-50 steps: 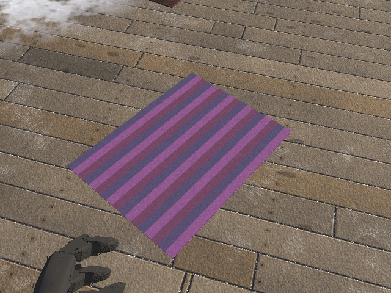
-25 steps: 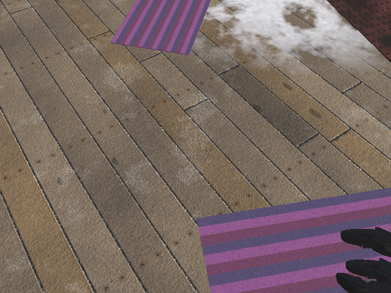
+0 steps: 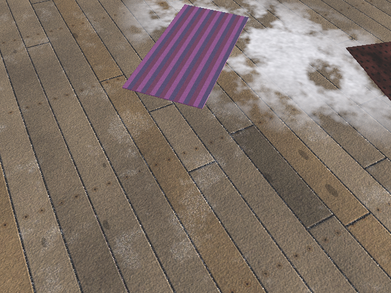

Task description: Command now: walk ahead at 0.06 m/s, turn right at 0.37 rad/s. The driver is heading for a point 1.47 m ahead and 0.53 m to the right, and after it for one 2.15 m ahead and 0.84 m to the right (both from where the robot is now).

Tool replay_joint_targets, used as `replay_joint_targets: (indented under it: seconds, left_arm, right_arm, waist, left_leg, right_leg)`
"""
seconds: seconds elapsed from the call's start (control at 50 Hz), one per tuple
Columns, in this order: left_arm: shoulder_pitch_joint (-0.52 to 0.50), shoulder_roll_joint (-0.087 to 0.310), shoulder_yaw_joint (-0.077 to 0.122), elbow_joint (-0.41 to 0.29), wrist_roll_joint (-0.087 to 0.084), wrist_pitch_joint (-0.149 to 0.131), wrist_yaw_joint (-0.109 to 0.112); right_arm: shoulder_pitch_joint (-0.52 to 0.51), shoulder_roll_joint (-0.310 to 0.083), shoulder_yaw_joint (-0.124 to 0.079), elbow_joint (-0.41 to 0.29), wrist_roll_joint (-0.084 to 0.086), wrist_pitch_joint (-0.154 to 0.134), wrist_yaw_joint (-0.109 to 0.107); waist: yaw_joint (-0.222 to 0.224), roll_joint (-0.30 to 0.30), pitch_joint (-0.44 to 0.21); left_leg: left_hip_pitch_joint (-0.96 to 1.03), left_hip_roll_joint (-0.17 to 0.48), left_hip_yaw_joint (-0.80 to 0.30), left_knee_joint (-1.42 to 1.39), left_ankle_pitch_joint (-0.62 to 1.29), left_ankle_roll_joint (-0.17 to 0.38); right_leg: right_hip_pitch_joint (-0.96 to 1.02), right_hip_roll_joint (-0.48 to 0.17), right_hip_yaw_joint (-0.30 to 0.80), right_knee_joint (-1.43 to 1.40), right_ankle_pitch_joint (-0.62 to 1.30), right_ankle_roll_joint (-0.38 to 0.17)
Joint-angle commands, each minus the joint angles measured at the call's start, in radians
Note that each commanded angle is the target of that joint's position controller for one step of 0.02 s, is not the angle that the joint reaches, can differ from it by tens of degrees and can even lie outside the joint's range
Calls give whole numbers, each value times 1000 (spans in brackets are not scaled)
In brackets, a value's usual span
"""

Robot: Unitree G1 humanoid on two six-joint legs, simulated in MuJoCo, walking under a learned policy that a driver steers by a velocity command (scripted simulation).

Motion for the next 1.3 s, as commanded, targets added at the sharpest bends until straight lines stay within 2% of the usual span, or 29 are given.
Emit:
replay_joint_targets:
  seconds: [0.02,0.04,0.06,0.12,0.2,0.32,0.34,0.36,0.38,0.42,0.46,0.54,0.64,0.76,0.78,0.8,0.82,0.84,0.88,0.92,1.02,1.1,1.16,1.2,1.22,1.24,1.26,1.28,1.3]
  left_arm:
    - [14,252,83,-101,17,-15,-7]
    - [141,208,78,-75,16,-5,-5]
    - [146,188,71,-75,9,1,0]
    - [8,181,79,-123,-17,34,25]
    - [-1,182,97,-138,-12,77,46]
    - [-20,205,122,-158,-28,99,55]
    - [-15,187,116,-160,-33,100,54]
    - [13,141,103,-167,-31,103,50]
    - [27,134,103,-185,-37,91,41]
    - [74,244,136,-131,-23,85,31]
    - [109,194,123,-105,-14,102,32]
    - [-9,139,89,-170,-31,101,20]
    - [-62,104,66,-214,-21,97,-4]
    - [-3,111,76,-189,-17,115,-12]
    - [43,131,85,-169,-13,114,-9]
    - [92,197,104,-160,-10,110,3]
    - [86,291,111,-190,8,103,21]
    - [101,235,96,-186,27,84,12]
    - [14,179,77,-154,14,59,6]
    - [-68,163,66,-151,-2,60,12]
    - [-112,64,31,-105,21,46,16]
    - [-83,179,67,-57,20,58,25]
    - [-101,178,73,-47,2,71,41]
    - [-108,161,76,-37,-10,75,49]
    - [-84,138,76,-32,-4,74,51]
    - [-114,94,67,-77,24,69,50]
    - [-247,86,60,-116,25,62,54]
    - [-229,95,67,-112,11,57,49]
    - [-194,99,72,-93,2,58,47]
  right_arm:
    - [111,-142,-45,-43,-7,-19,-20]
    - [11,-147,-41,-76,-14,-12,-20]
    - [15,-152,-48,-79,0,4,-15]
    - [-48,-110,-43,-87,6,34,-14]
    - [-64,-71,-39,-72,20,15,-8]
    - [-3,-118,-64,-38,27,-16,10]
    - [30,-143,-76,-25,25,-18,8]
    - [39,-213,-92,-29,4,-13,1]
    - [-9,-249,-98,-36,-38,-9,0]
    - [-148,-131,-68,-98,-36,-14,-18]
    - [-175,-108,-56,-105,-5,-9,-37]
    - [-64,-135,-57,-86,-16,7,-49]
    - [-19,-207,-86,-73,-8,17,-26]
    - [-47,-226,-95,-51,53,0,14]
    - [-28,-197,-86,-35,62,-7,16]
    - [22,-147,-68,-24,33,-15,19]
    - [24,-69,-30,-70,-37,-22,27]
    - [-20,-145,-55,-61,-15,-17,19]
    - [-48,-168,-65,-51,26,1,4]
    - [-16,-169,-67,-30,9,18,-10]
    - [44,-82,-31,4,10,27,-4]
    - [-3,-174,-52,-44,30,36,6]
    - [21,-149,-53,-57,32,38,17]
    - [66,-139,-58,-52,28,36,24]
    - [87,-187,-74,-56,25,34,18]
    - [93,-305,-106,-71,23,28,3]
    - [154,-291,-103,-77,-6,13,7]
    - [145,-267,-95,-82,-17,-6,8]
    - [88,-251,-96,-94,1,-16,4]
  waist:
    - [-28,-146,-156]
    - [59,-229,-196]
    - [46,-138,-229]
    - [-1,-27,-104]
    - [-1,-135,-126]
    - [-18,-169,-136]
    - [-29,-141,-137]
    - [-7,22,-149]
    - [28,315,-110]
    - [61,178,-48]
    - [56,131,-21]
    - [-25,151,2]
    - [-59,169,-43]
    - [9,196,-72]
    - [33,159,-88]
    - [35,19,-147]
    - [6,-297,-197]
    - [84,-195,-287]
    - [46,-111,-162]
    - [5,-91,-114]
    - [-13,-97,-132]
    - [23,-132,-48]
    - [5,-101,-21]
    - [-21,-68,-22]
    - [-14,50,-22]
    - [14,302,-10]
    - [-85,323,-28]
    - [-62,222,-53]
    - [-24,149,-53]
  left_leg:
    - [-156,21,51,304,208,-58]
    - [-338,-34,37,494,-248,-98]
    - [-381,3,-46,613,-281,-103]
    - [-380,57,-55,519,-107,-113]
    - [-226,8,-14,200,-29,-132]
    - [-9,25,-27,-144,131,-91]
    - [97,83,-40,-231,187,-66]
    - [216,276,-220,-287,124,23]
    - [154,469,-463,-358,166,155]
    - [52,440,-304,-335,223,139]
    - [58,365,-160,-304,279,101]
    - [163,360,-22,-305,427,141]
    - [221,419,62,-280,563,159]
    - [170,422,124,-145,623,97]
    - [107,391,162,-65,574,46]
    - [-55,326,233,94,385,-37]
    - [-362,211,255,388,-287,-135]
    - [-390,188,115,558,-337,-159]
    - [-401,213,73,574,-208,-146]
    - [-332,206,75,524,-94,-158]
    - [-115,208,80,212,16,-155]
    - [-125,176,128,171,-6,-123]
    - [-134,174,151,120,-2,-81]
    - [-65,161,146,-22,133,-34]
    - [-3,214,21,-129,362,18]
    - [89,402,-317,-202,611,164]
    - [156,490,-502,-291,630,300]
    - [183,471,-454,-281,589,287]
    - [185,414,-376,-256,564,232]
  right_leg:
    - [324,-243,367,-103,728,-269]
    - [455,-332,587,-189,717,-363]
    - [478,-329,609,-188,518,-336]
    - [277,-190,453,-231,149,-211]
    - [223,-87,420,-248,27,-164]
    - [160,-60,524,-243,-122,-127]
    - [89,-21,497,-206,-207,-93]
    - [-65,62,391,-43,-402,-45]
    - [-190,167,177,239,-456,5]
    - [-195,61,140,506,-333,46]
    - [-228,40,106,651,-237,72]
    - [-318,-41,2,594,-168,120]
    - [-205,-87,-42,373,-206,116]
    - [101,-4,-100,-46,-125,15]
    - [239,14,-93,-189,25,-21]
    - [467,-74,31,-200,341,-60]
    - [656,-364,364,-105,845,-219]
    - [561,-442,394,-136,782,-376]
    - [453,-290,224,-162,557,-280]
    - [340,-241,164,-181,515,-237]
    - [271,-208,77,-201,379,-217]
    - [245,-269,125,-218,191,-242]
    - [261,-300,125,-183,178,-220]
    - [241,-262,63,-102,122,-153]
    - [178,-187,-20,38,-10,-75]
    - [-37,6,-153,275,-223,40]
    - [-203,94,-27,498,-549,57]
    - [-232,62,59,607,-529,45]
    - [-239,42,78,624,-448,39]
